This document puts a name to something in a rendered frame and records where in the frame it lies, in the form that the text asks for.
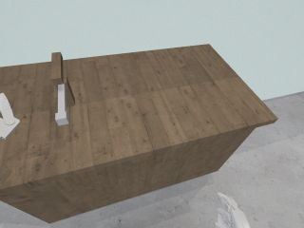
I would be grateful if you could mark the right robot hand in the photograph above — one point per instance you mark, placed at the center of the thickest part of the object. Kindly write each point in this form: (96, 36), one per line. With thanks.
(236, 219)

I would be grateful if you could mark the left robot hand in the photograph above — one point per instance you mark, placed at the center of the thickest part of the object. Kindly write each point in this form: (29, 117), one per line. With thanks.
(8, 123)

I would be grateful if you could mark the tap lever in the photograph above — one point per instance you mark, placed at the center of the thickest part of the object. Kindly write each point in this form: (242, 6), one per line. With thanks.
(61, 117)

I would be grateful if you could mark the counter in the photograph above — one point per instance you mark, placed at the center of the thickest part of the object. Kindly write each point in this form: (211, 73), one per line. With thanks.
(137, 122)

